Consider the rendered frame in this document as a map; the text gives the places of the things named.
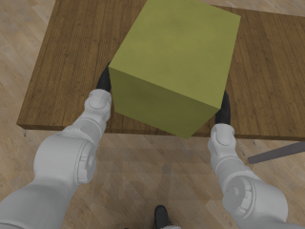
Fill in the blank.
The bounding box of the left robot hand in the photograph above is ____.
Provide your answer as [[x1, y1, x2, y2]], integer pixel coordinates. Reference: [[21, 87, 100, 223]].
[[95, 62, 112, 92]]

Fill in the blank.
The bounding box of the carton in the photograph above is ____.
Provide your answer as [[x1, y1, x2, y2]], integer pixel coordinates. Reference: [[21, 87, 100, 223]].
[[108, 0, 241, 139]]

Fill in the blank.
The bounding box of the robot left forearm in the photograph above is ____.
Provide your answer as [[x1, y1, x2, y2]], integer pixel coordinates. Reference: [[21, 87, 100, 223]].
[[33, 89, 112, 174]]

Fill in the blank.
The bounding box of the robot left upper arm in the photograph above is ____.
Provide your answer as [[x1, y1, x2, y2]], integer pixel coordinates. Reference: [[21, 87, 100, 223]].
[[0, 135, 96, 229]]

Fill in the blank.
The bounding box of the right robot foot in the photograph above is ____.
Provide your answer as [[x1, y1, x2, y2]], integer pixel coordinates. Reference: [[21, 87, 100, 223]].
[[154, 205, 170, 229]]

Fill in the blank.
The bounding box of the right robot hand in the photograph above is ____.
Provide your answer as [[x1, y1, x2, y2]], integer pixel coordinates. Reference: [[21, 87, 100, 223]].
[[214, 90, 231, 125]]

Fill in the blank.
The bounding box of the table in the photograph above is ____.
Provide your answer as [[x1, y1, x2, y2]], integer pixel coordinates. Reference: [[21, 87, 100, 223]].
[[16, 0, 305, 164]]

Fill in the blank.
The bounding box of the robot right forearm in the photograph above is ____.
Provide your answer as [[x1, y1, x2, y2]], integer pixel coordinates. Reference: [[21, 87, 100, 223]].
[[207, 123, 288, 215]]

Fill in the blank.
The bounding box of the robot right upper arm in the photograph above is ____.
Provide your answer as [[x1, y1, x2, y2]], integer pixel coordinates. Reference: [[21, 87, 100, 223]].
[[222, 175, 305, 229]]

